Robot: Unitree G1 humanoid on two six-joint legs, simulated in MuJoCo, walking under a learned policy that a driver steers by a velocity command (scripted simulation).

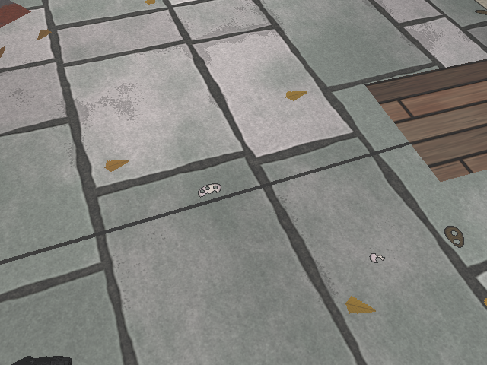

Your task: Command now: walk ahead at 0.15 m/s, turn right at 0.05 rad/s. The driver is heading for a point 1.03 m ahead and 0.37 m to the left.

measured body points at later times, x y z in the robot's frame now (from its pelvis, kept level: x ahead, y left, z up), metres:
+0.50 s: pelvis +0.15 +0.03 -0.02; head +0.17 +0.04 +0.43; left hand +0.03 +0.29 -0.14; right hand +0.43 -0.13 -0.09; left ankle +0.27 +0.24 -0.66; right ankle -0.01 -0.14 -0.74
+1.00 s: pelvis +0.50 +0.27 -0.01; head +0.51 +0.29 +0.44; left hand +0.53 +0.58 -0.09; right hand +0.69 +0.08 -0.12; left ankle +0.33 +0.23 -0.74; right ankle +0.82 +0.30 -0.66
